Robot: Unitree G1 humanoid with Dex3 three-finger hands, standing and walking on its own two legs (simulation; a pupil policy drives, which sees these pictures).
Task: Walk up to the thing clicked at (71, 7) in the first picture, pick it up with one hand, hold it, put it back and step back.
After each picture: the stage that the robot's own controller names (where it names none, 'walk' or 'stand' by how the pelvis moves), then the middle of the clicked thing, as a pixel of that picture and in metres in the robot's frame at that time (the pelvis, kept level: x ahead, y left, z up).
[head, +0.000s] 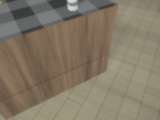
stand; out of the picture +0.98 +0.09 +0.02
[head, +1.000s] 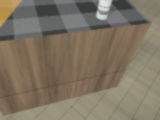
walk; (103, 7) +0.86 -0.10 +0.04
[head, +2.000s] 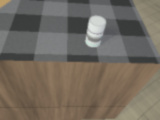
sink last; (95, 32) +0.56 -0.02 +0.05
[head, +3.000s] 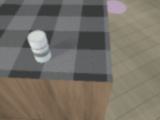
stand; (40, 47) +0.50 +0.20 +0.05
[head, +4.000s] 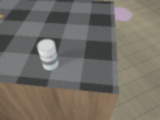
stand; (48, 55) +0.49 +0.17 +0.03
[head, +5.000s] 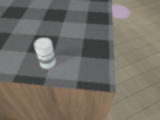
stand; (45, 53) +0.49 +0.18 +0.02
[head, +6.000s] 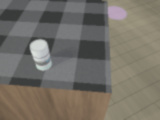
stand; (41, 55) +0.49 +0.20 +0.02
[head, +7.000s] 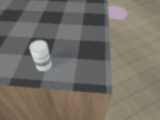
stand; (41, 56) +0.48 +0.20 +0.02
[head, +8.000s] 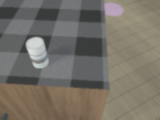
rise first; (38, 53) +0.49 +0.22 +0.02
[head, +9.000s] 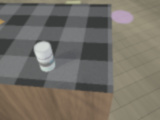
go down; (45, 56) +0.48 +0.22 +0.03
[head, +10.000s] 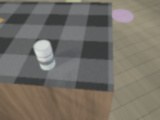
go down; (45, 55) +0.49 +0.21 +0.03
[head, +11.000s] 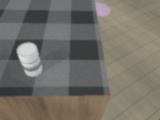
go down; (30, 60) +0.45 +0.20 +0.04
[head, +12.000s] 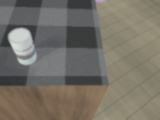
close in; (23, 47) +0.47 +0.20 +0.06
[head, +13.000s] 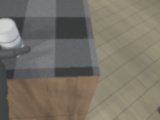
close; (9, 39) +0.48 +0.22 +0.08
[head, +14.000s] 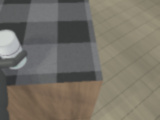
lift; (10, 50) +0.44 +0.22 +0.08
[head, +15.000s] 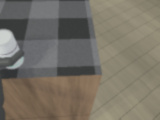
lift; (7, 50) +0.44 +0.23 +0.09
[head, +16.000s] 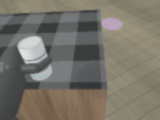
lift; (36, 58) +0.35 +0.16 +0.19
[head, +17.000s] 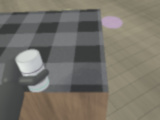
hold; (33, 71) +0.33 +0.17 +0.15
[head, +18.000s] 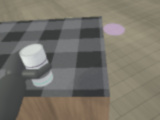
hold; (37, 65) +0.34 +0.16 +0.18
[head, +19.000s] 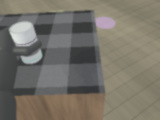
crouch; (27, 43) +0.41 +0.18 +0.20
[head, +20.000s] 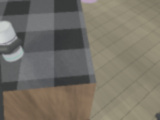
lower; (7, 42) +0.48 +0.22 +0.10
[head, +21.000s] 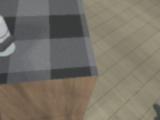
lower; out of the picture +0.49 +0.23 +0.09
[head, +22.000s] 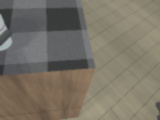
lower; out of the picture +0.50 +0.23 +0.10
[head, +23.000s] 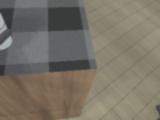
lower; out of the picture +0.50 +0.24 +0.10
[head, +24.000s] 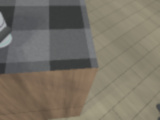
loosen; out of the picture +0.50 +0.24 +0.10
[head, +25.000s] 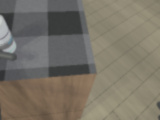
withdraw; out of the picture +0.48 +0.22 +0.09
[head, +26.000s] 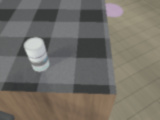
sink last; (37, 55) +0.45 +0.20 +0.07
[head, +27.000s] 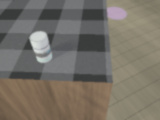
stand; (41, 47) +0.51 +0.22 +0.07
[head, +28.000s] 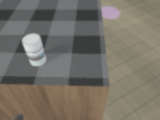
stand; (34, 50) +0.49 +0.21 +0.07
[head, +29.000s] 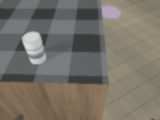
stand; (34, 48) +0.50 +0.22 +0.07
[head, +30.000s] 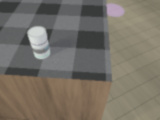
stand; (39, 43) +0.51 +0.21 +0.07
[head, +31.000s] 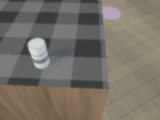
walk; (39, 53) +0.50 +0.21 +0.02
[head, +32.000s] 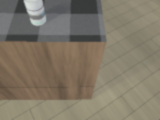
walk; (35, 9) +0.64 +0.21 +0.04
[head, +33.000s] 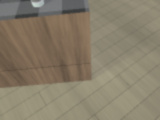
walk; out of the picture +0.88 +0.30 +0.04
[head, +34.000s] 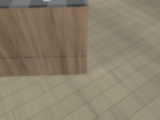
stand; out of the picture +1.10 +0.28 +0.04
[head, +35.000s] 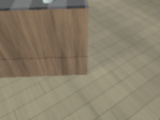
stand; out of the picture +1.11 +0.27 +0.02
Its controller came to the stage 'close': yes
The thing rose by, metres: 0.20
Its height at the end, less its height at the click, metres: +0.00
